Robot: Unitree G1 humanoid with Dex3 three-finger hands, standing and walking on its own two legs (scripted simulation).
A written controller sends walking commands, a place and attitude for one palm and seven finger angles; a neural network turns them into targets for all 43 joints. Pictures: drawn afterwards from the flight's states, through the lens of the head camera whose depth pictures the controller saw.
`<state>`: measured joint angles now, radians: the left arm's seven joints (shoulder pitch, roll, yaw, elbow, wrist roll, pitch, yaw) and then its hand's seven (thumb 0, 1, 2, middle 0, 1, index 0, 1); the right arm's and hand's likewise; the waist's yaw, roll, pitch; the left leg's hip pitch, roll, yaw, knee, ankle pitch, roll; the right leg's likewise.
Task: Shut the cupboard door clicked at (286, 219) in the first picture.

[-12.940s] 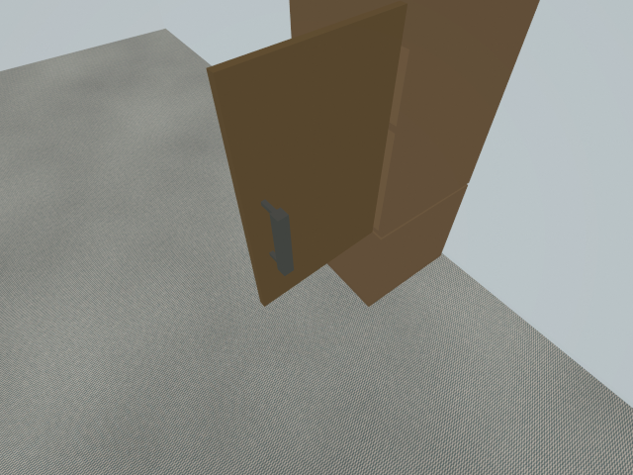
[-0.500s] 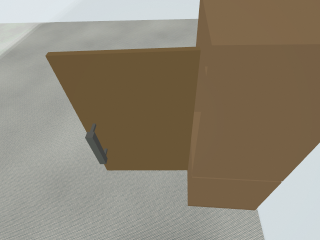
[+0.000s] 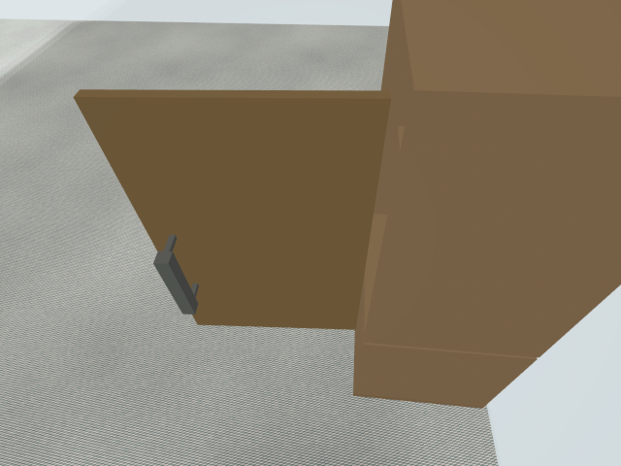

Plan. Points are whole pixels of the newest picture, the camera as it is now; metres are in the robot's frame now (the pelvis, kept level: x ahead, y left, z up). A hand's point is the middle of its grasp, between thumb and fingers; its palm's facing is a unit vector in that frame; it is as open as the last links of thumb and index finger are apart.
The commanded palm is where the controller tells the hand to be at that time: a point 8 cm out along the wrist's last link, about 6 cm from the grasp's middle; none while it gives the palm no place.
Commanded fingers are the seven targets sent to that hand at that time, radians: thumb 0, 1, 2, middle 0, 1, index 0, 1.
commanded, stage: shuffle to correct the standing spot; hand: left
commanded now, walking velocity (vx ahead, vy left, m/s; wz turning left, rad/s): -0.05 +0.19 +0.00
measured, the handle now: (181, 275) +0.43 +0.28 -0.09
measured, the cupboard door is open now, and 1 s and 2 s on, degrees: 93 93 93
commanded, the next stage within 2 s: come to a stop and stand still in 0.26 s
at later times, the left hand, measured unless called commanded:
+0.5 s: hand out of the picture +0.01 +0.25 -0.17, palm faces +0.06 -0.96 -0.28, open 7.4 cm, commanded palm none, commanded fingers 0.00 0.90 0.90 -0.20 -0.30 -0.20 -0.30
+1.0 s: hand out of the picture -0.01 +0.20 -0.17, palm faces +0.01 -0.97 -0.24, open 7.3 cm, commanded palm none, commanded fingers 0.00 0.90 0.90 -0.20 -0.30 -0.20 -0.30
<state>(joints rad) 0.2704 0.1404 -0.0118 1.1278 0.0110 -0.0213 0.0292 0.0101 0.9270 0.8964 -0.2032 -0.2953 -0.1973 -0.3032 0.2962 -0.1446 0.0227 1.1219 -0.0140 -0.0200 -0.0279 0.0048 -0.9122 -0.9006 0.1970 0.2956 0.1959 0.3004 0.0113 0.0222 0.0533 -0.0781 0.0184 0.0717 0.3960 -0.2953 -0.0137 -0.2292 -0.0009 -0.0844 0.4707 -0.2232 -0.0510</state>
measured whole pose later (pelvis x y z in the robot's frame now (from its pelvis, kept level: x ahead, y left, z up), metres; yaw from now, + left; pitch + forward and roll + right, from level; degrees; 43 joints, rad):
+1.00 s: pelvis -0.03 +0.02 +0.00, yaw +1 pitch -1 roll +1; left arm 0.28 0.16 -0.03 1.05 0.01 -0.03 0.04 0.00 0.93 0.90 -0.20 -0.30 -0.20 -0.30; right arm 0.28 -0.18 0.02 1.06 -0.02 -0.01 -0.01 0.01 -0.93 -0.90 0.20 0.30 0.20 0.30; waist -0.01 0.03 0.02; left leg -0.17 0.01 0.11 0.48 -0.30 0.01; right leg -0.17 0.03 -0.06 0.50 -0.32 -0.07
